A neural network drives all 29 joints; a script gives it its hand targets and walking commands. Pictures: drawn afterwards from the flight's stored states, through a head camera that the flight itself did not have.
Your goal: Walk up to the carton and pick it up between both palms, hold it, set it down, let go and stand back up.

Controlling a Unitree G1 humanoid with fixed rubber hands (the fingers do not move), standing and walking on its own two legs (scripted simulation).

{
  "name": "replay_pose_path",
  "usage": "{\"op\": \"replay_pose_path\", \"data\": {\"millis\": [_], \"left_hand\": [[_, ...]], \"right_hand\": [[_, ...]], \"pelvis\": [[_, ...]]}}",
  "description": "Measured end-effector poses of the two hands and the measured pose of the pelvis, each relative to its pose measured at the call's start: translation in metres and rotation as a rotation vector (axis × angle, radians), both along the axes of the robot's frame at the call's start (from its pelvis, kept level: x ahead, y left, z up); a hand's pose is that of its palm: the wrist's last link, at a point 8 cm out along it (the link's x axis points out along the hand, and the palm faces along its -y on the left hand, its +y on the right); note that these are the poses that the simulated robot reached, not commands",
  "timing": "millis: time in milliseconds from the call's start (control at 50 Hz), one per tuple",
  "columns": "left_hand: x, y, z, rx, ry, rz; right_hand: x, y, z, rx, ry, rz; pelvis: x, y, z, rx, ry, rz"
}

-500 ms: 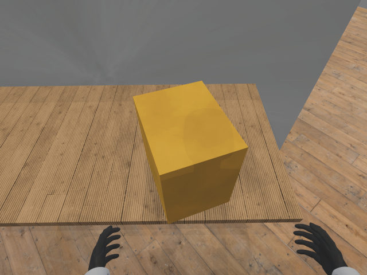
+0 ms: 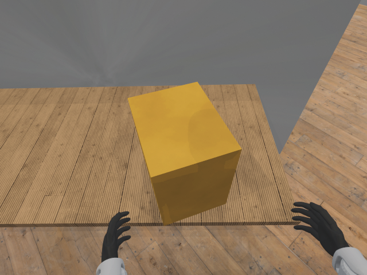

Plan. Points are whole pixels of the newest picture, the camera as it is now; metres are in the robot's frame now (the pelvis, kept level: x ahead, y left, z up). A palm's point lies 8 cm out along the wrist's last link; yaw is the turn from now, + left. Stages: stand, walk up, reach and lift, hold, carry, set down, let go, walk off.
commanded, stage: reach and lift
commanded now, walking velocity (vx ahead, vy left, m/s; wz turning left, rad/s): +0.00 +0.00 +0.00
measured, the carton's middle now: (180, 154) +0.43 +0.05 -0.05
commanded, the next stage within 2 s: none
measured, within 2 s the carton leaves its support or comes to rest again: neither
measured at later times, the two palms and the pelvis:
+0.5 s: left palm (120, 228) +0.21 +0.17 -0.02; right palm (323, 217) +0.25 -0.28 -0.03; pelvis +0.01 -0.01 +0.00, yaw +0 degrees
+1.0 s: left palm (112, 207) +0.25 +0.19 +0.01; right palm (302, 181) +0.31 -0.24 +0.01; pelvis +0.00 +0.00 +0.00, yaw +0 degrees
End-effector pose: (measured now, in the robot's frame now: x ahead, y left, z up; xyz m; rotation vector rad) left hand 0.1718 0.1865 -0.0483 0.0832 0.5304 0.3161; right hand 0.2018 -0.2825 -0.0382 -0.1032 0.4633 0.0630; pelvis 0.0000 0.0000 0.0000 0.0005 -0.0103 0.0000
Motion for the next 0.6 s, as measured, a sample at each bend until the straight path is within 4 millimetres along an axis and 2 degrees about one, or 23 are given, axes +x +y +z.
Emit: {"op": "replay_pose_path", "data": {"millis": [340,480,600], "left_hand": [[0.021,-0.016,0.020,-0.004,-0.118,0.057],[0.039,-0.017,0.029,-0.003,-0.163,0.057],[0.044,-0.012,0.032,-0.005,-0.168,0.067]], "right_hand": [[0.020,-0.001,0.003,0.031,-0.047,0.064],[0.041,0.003,0.011,0.038,-0.089,0.061],[0.062,0.013,0.021,0.042,-0.131,0.089]], "pelvis": [[0.002,-0.011,-0.002,0.011,0.003,-0.002],[0.005,-0.013,-0.002,0.012,0.008,-0.003],[0.006,-0.011,-0.001,0.008,0.012,-0.004]]}}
